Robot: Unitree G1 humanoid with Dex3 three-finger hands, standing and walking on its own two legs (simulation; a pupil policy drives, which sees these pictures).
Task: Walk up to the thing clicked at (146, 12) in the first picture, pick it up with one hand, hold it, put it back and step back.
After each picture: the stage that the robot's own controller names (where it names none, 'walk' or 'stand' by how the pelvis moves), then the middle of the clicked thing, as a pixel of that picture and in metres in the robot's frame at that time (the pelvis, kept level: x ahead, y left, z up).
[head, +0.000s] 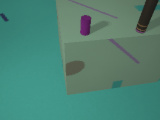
stand; (146, 14) +0.96 -0.40 -0.02
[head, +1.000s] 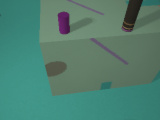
rise first; (132, 11) +0.87 -0.24 +0.01
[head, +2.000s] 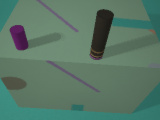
rise first; (100, 37) +0.62 +0.00 +0.00
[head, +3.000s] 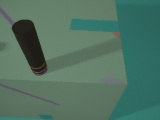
stand; (32, 51) +0.46 +0.24 +0.02
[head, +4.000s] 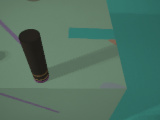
stand; (36, 59) +0.46 +0.20 +0.00
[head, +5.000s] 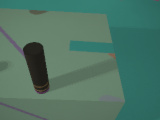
stand; (38, 70) +0.44 +0.20 -0.02
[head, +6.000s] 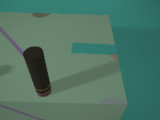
stand; (39, 74) +0.44 +0.20 -0.02
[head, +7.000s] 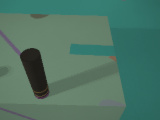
stand; (36, 76) +0.43 +0.21 -0.02
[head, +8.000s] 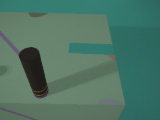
stand; (36, 75) +0.43 +0.21 -0.02
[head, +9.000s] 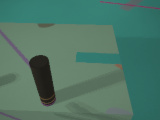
rise first; (44, 83) +0.41 +0.19 -0.02
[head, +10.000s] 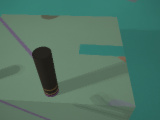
go down; (47, 74) +0.44 +0.18 -0.02
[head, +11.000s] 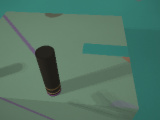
go down; (50, 73) +0.43 +0.18 -0.02
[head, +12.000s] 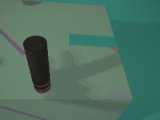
go down; (39, 68) +0.43 +0.16 +0.02
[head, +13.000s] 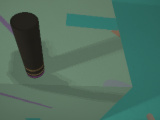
close in; (31, 50) +0.44 +0.17 +0.05
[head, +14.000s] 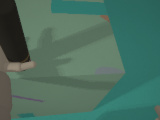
close; (12, 41) +0.45 +0.18 +0.08
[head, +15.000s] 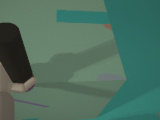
lift; (16, 63) +0.39 +0.18 +0.07
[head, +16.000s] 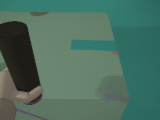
lift; (23, 69) +0.32 +0.17 +0.17
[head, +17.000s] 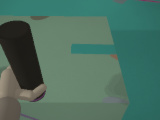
hold; (26, 67) +0.32 +0.17 +0.17
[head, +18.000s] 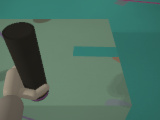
hold; (30, 67) +0.33 +0.16 +0.17
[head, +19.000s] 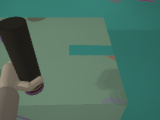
crouch; (24, 61) +0.37 +0.18 +0.15
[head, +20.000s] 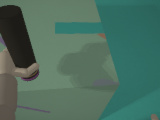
lower; (20, 48) +0.44 +0.17 +0.10
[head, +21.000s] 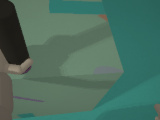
lower; (12, 44) +0.45 +0.17 +0.08
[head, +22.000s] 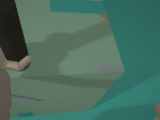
lower; (11, 40) +0.45 +0.18 +0.08
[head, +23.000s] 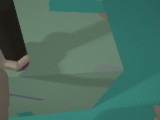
lower; (10, 39) +0.46 +0.18 +0.08
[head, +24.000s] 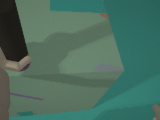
rest; (11, 40) +0.45 +0.18 +0.08
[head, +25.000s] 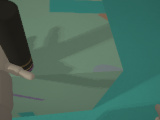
withdraw; (15, 44) +0.44 +0.17 +0.08
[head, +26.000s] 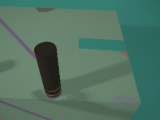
sink last; (50, 73) +0.41 +0.15 +0.03
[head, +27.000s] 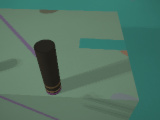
stand; (49, 70) +0.43 +0.16 +0.03
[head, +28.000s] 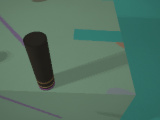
stand; (41, 65) +0.42 +0.17 +0.04
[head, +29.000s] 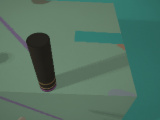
stand; (43, 66) +0.42 +0.16 +0.05
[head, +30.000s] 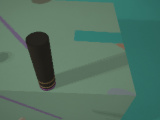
stand; (43, 65) +0.42 +0.16 +0.05
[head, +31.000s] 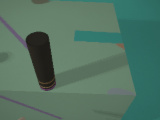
stand; (43, 65) +0.42 +0.17 +0.05
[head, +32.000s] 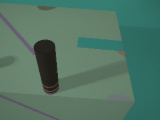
stand; (48, 70) +0.42 +0.16 +0.01
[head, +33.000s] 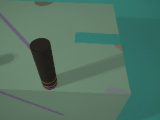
walk; (45, 67) +0.45 +0.17 -0.01
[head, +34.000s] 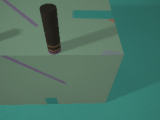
walk; (51, 31) +0.63 +0.21 +0.00
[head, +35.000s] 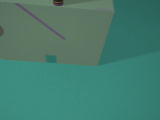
walk; out of the picture +1.00 +0.17 +0.00
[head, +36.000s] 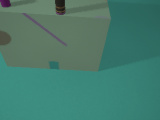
stand; out of the picture +1.07 +0.19 -0.01
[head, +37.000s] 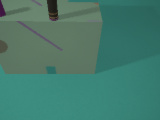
stand; (52, 2) +1.08 +0.24 -0.02
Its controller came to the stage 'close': yes
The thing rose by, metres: 0.20
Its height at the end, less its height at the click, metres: +0.00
